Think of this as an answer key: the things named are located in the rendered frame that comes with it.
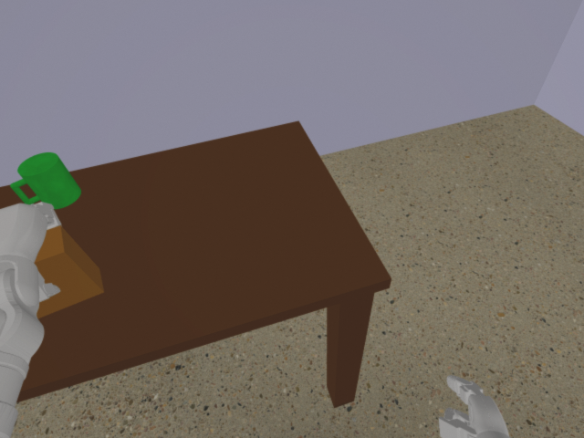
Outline sponge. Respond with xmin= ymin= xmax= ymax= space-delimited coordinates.
xmin=34 ymin=225 xmax=104 ymax=318

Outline left robot forearm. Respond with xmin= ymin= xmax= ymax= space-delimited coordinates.
xmin=0 ymin=255 xmax=45 ymax=438

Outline left robot hand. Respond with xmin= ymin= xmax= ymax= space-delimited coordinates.
xmin=0 ymin=202 xmax=62 ymax=302

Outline right robot hand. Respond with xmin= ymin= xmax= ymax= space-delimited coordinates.
xmin=439 ymin=375 xmax=509 ymax=438

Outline table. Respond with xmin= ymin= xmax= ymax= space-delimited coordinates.
xmin=0 ymin=121 xmax=391 ymax=408

